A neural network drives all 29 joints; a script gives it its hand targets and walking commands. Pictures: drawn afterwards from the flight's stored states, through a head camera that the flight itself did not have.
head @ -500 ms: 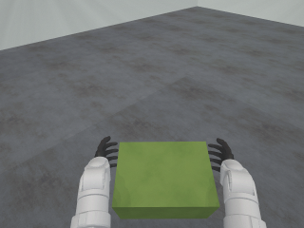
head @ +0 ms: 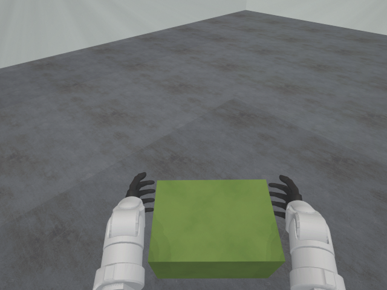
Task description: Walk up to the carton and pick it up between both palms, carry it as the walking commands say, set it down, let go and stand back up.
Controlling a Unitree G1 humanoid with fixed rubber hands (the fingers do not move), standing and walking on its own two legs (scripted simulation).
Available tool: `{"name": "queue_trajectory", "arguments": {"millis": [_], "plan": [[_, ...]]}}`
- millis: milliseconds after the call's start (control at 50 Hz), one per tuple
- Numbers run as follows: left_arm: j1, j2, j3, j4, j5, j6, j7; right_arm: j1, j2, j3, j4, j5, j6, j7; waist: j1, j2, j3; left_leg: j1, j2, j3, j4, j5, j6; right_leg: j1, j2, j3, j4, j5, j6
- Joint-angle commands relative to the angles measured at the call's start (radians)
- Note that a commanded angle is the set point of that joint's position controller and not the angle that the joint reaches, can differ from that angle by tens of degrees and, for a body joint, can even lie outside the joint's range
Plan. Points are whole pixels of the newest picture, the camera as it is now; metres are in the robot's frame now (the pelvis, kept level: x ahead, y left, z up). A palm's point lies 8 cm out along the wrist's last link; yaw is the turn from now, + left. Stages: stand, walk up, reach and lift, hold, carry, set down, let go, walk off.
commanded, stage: reach and lift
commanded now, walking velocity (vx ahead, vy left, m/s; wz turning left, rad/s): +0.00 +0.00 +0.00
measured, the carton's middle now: (211, 228) +0.29 -0.01 -0.04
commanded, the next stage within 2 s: hold in 0.28 s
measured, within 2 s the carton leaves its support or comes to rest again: neither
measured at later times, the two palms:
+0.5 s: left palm (134, 203) +0.29 +0.16 +0.05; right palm (291, 210) +0.29 -0.18 +0.05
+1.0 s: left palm (133, 206) +0.28 +0.16 +0.05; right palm (294, 213) +0.28 -0.18 +0.05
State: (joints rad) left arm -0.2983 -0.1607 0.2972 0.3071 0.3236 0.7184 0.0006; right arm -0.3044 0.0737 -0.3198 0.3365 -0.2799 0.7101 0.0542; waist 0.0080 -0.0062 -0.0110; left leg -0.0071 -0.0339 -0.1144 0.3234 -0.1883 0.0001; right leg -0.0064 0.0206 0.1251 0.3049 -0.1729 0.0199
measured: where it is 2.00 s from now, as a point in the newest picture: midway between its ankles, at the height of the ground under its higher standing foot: outside the picture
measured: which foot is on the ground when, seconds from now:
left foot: down 0.00-1.00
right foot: down 0.00-1.00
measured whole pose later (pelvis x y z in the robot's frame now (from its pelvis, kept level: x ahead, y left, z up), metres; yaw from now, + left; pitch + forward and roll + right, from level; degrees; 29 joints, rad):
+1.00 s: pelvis +0.00 +0.00 +0.00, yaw +0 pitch -7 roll +0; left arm -0.28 -0.16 0.29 0.29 0.33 0.72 -0.02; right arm -0.25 0.12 -0.32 0.25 -0.30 0.72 0.03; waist 0.02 -0.01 -0.02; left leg -0.01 -0.03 -0.11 0.33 -0.19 0.00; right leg -0.02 0.03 0.12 0.32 -0.18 0.01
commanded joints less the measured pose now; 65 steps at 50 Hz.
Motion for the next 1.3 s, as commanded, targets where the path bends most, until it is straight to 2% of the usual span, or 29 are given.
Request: {"name": "queue_trajectory", "arguments": {"millis": [0, 20, 40, 120, 180, 200, 220, 240, 280, 320, 380, 420, 480, 520, 580, 620, 740, 780, 880, 920, 1000, 1020, 1040, 1100, 1160, 1180, 1200, 1260, 1280], "plan": [[-0.495, -0.844, -0.559, -0.042, -0.268, -0.028, -0.281, -0.591, 0.898, 0.587, -0.048, 0.281, -0.030, 0.297, 0.024, 0.030, -0.222, 0.004, -0.045, 0.061, -0.075, 0.181, -0.024, 0.044, 0.083, -0.088, -0.041, 0.144, -0.021], [-0.481, -0.836, -0.520, -0.006, -0.267, -0.036, -0.281, -0.633, 0.905, 0.606, -0.080, 0.283, -0.032, 0.295, 0.042, -0.082, -0.221, -0.007, -0.035, 0.054, -0.082, 0.154, -0.010, 0.032, 0.083, -0.085, -0.040, 0.120, -0.010], [-0.487, -0.846, -0.533, 0.021, -0.277, -0.019, -0.283, -0.535, 0.880, 0.569, -0.013, 0.266, -0.028, 0.291, -0.008, 0.028, -0.195, 0.046, -0.046, 0.059, -0.071, 0.167, -0.027, -0.025, 0.073, -0.084, -0.059, 0.110, -0.024], [-0.404, -0.823, -0.558, -0.023, -0.265, -0.015, -0.297, -0.529, 0.899, 0.606, -0.098, 0.268, -0.027, 0.277, 0.017, -0.004, -0.235, 0.009, -0.048, 0.056, -0.086, 0.232, -0.017, 0.071, 0.079, -0.074, -0.053, 0.219, -0.013], [-0.424, -0.816, -0.568, -0.075, -0.280, -0.019, -0.298, -0.421, 0.891, 0.585, -0.064, 0.230, -0.006, 0.265, -0.025, -0.010, -0.198, 0.051, -0.055, 0.064, -0.092, 0.257, -0.017, 0.037, 0.080, -0.074, -0.070, 0.242, -0.009], [-0.443, -0.844, -0.611, -0.104, -0.303, -0.018, -0.306, -0.418, 0.883, 0.600, -0.112, 0.244, -0.018, 0.257, -0.020, 0.081, -0.247, 0.028, -0.062, 0.062, -0.088, 0.272, -0.029, 0.095, 0.084, -0.075, -0.065, 0.252, -0.023], [-0.443, -0.836, -0.605, -0.112, -0.312, -0.026, -0.306, -0.429, 0.885, 0.621, -0.109, 0.242, -0.011, 0.254, -0.020, -0.027, -0.273, 0.067, -0.050, 0.037, -0.081, 0.358, -0.019, 0.074, 0.092, -0.067, -0.064, 0.324, -0.011], [-0.443, -0.836, -0.603, -0.129, -0.302, -0.032, -0.307, -0.495, 0.896, 0.654, -0.199, 0.268, -0.030, 0.255, -0.008, 0.017, -0.316, 0.061, -0.060, 0.055, -0.066, 0.367, -0.026, 0.128, 0.081, -0.061, -0.047, 0.360, -0.002], [-0.331, -0.825, -0.598, -0.082, -0.307, -0.026, -0.298, -0.444, 0.887, 0.684, -0.197, 0.287, -0.011, 0.236, 0.025, -0.074, -0.256, 0.065, -0.053, 0.046, -0.072, 0.402, -0.015, 0.096, 0.081, -0.070, -0.043, 0.418, 0.018], [-0.340, -0.801, -0.547, -0.057, -0.275, 0.000, -0.302, -0.413, 0.851, 0.597, -0.135, 0.246, 0.009, 0.237, 0.000, 0.004, -0.179, 0.002, -0.062, 0.066, -0.097, 0.185, -0.019, 0.109, 0.060, -0.065, -0.084, 0.205, -0.006], [-0.353, -0.803, -0.579, -0.091, -0.268, -0.004, -0.296, -0.427, 0.854, 0.625, -0.171, 0.266, 0.001, 0.240, 0.001, 0.032, -0.120, -0.008, -0.066, 0.054, -0.086, 0.221, -0.015, 0.057, 0.070, -0.067, -0.073, 0.208, -0.008], [-0.423, -0.802, -0.567, -0.092, -0.281, -0.009, -0.298, -0.430, 0.870, 0.610, -0.104, 0.244, 0.014, 0.249, -0.010, -0.002, -0.131, 0.060, -0.065, 0.055, -0.076, 0.223, -0.013, -0.010, 0.070, -0.064, -0.076, 0.206, -0.015], [-0.357, -0.821, -0.626, -0.155, -0.308, -0.016, -0.293, -0.457, 0.887, 0.709, -0.278, 0.311, -0.010, 0.232, 0.016, 0.006, -0.254, 0.049, -0.076, 0.057, -0.059, 0.336, -0.012, 0.112, 0.071, -0.063, -0.035, 0.368, 0.008], [-0.339, -0.782, -0.577, -0.094, -0.280, -0.015, -0.293, -0.414, 0.865, 0.666, -0.196, 0.263, 0.012, 0.236, 0.019, -0.084, -0.229, 0.065, -0.068, 0.053, -0.078, 0.282, -0.012, 0.074, 0.087, -0.086, -0.058, 0.288, 0.016], [-0.346, -0.822, -0.598, -0.109, -0.283, -0.003, -0.289, -0.382, 0.867, 0.641, -0.136, 0.248, 0.018, 0.230, -0.001, 0.016, -0.248, 0.079, -0.056, 0.044, -0.077, 0.308, -0.019, 0.055, 0.072, -0.054, -0.057, 0.296, -0.007], [-0.321, -0.821, -0.608, -0.149, -0.295, -0.013, -0.288, -0.358, 0.849, 0.648, -0.217, 0.256, 0.003, 0.231, -0.026, -0.012, -0.184, 0.101, -0.050, 0.034, -0.078, 0.413, -0.018, 0.017, 0.092, -0.077, -0.059, 0.340, -0.004], [-0.396, -0.794, -0.603, -0.112, -0.268, -0.004, -0.284, -0.361, 0.852, 0.597, -0.111, 0.241, 0.006, 0.247, -0.012, 0.089, -0.119, 0.004, -0.060, 0.057, -0.086, 0.134, -0.025, 0.024, 0.073, -0.066, -0.066, 0.120, -0.028], [-0.424, -0.800, -0.581, -0.110, -0.280, -0.027, -0.291, -0.469, 0.862, 0.630, -0.164, 0.257, -0.006, 0.253, 0.007, -0.057, -0.136, 0.015, -0.050, 0.051, -0.071, 0.155, -0.007, -0.024, 0.083, -0.077, -0.047, 0.118, -0.005], [-0.434, -0.812, -0.561, -0.018, -0.260, -0.016, -0.301, -0.533, 0.850, 0.607, -0.138, 0.258, -0.007, 0.252, 0.018, 0.058, -0.155, -0.040, -0.061, 0.064, -0.065, 0.066, -0.011, 0.011, 0.063, -0.073, -0.048, 0.036, -0.017], [-0.410, -0.814, -0.508, 0.038, -0.249, -0.020, -0.306, -0.542, 0.861, 0.621, -0.140, 0.259, -0.016, 0.264, 0.014, -0.019, -0.106, -0.019, -0.058, 0.074, -0.078, -0.004, 0.000, -0.050, 0.060, -0.074, -0.062, -0.042, -0.014], [-0.492, -0.869, -0.588, -0.053, -0.322, -0.036, -0.316, -0.557, 0.901, 0.646, -0.156, 0.260, -0.022, 0.259, -0.002, -0.059, -0.269, 0.048, -0.041, 0.036, -0.056, 0.180, 0.000, -0.004, 0.077, -0.068, -0.038, 0.135, -0.012], [-0.460, -0.820, -0.529, 0.013, -0.275, -0.027, -0.314, -0.525, 0.893, 0.600, -0.073, 0.245, -0.007, 0.269, 0.015, -0.054, -0.178, 0.003, -0.044, 0.051, -0.072, 0.077, 0.000, -0.011, 0.073, -0.078, -0.054, 0.043, -0.011], [-0.486, -0.822, -0.535, 0.012, -0.270, -0.020, -0.311, -0.531, 0.897, 0.579, -0.059, 0.236, -0.007, 0.261, 0.014, 0.018, -0.155, -0.006, -0.058, 0.074, -0.072, 0.089, -0.008, 0.002, 0.062, -0.065, -0.069, 0.062, -0.020], [-0.485, -0.800, -0.533, -0.031, -0.265, -0.041, -0.318, -0.511, 0.921, 0.590, -0.048, 0.233, -0.007, 0.267, 0.020, -0.075, -0.196, 0.004, -0.050, 0.057, -0.075, 0.066, 0.005, 0.015, 0.071, -0.068, -0.062, 0.048, -0.007], [-0.502, -0.823, -0.566, -0.072, -0.274, -0.047, -0.316, -0.515, 0.913, 0.601, -0.049, 0.254, -0.016, 0.277, 0.003, 0.003, -0.195, 0.019, -0.052, 0.062, -0.068, 0.204, -0.010, -0.015, 0.077, -0.086, -0.051, 0.173, -0.007], [-0.517, -0.846, -0.583, -0.082, -0.279, -0.036, -0.314, -0.472, 0.908, 0.588, -0.050, 0.256, -0.020, 0.273, -0.018, 0.127, -0.199, -0.010, -0.059, 0.066, -0.075, 0.202, -0.014, 0.026, 0.064, -0.066, -0.055, 0.199, -0.028], [-0.470, -0.857, -0.594, -0.047, -0.301, -0.036, -0.322, -0.523, 0.877, 0.629, -0.136, 0.263, -0.034, 0.267, -0.022, 0.026, -0.255, 0.026, -0.052, 0.049, -0.071, 0.215, -0.015, 0.051, 0.083, -0.086, -0.048, 0.187, -0.017], [-0.393, -0.833, -0.560, -0.038, -0.255, -0.029, -0.301, -0.484, 0.889, 0.584, -0.101, 0.246, -0.022, 0.267, -0.005, 0.021, -0.168, 0.034, -0.051, 0.057, -0.076, 0.247, -0.011, 0.012, 0.073, -0.067, -0.052, 0.217, -0.018], [-0.434, -0.859, -0.658, -0.027, -0.311, -0.034, -0.305, -0.484, 0.901, 0.645, -0.098, 0.266, -0.026, 0.260, -0.008, -0.027, -0.325, -0.084, 0.135, 0.014, 0.089, 0.126, 0.016, -0.077, -0.143, -0.047, 0.104, 0.074, -0.024]]}}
